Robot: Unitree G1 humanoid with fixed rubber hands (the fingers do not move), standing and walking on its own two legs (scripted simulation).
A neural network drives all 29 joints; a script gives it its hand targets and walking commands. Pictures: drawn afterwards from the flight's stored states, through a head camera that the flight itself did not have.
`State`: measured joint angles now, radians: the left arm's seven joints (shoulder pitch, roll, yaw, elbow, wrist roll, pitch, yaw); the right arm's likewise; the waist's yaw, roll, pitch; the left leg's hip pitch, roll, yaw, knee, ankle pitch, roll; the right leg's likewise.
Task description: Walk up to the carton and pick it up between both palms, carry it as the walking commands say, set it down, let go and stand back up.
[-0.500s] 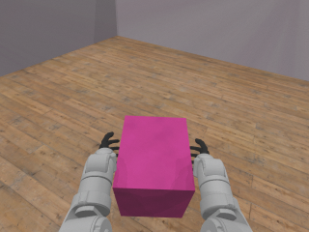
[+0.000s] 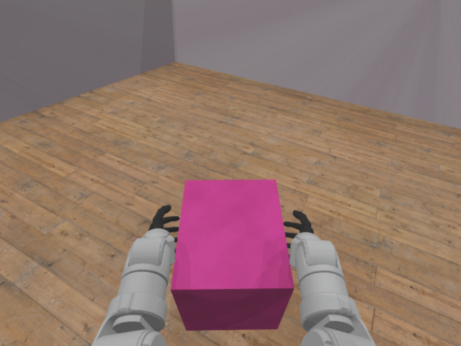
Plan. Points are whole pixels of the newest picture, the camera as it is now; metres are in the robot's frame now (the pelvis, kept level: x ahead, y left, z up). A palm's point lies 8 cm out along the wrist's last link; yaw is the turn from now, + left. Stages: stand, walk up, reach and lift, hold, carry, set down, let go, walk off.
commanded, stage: hold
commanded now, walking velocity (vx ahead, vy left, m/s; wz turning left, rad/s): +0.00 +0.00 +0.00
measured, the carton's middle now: (231, 254) +0.34 +0.01 -0.03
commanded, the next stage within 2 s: carry in 1.14 s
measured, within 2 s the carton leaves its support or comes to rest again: neither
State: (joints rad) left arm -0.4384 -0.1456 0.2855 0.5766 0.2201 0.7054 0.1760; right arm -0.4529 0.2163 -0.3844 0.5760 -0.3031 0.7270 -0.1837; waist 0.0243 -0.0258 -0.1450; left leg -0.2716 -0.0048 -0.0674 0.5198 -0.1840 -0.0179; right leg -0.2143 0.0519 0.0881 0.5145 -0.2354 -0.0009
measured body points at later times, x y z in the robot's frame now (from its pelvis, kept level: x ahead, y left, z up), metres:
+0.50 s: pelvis +0.01 +0.00 +0.00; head -0.08 +0.01 +0.44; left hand +0.32 +0.14 +0.05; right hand +0.32 -0.14 +0.05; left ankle +0.07 +0.13 -0.73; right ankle +0.03 -0.12 -0.73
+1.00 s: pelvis +0.01 +0.00 +0.00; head -0.07 +0.01 +0.44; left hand +0.32 +0.14 +0.04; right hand +0.32 -0.14 +0.05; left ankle +0.07 +0.13 -0.73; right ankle +0.03 -0.12 -0.73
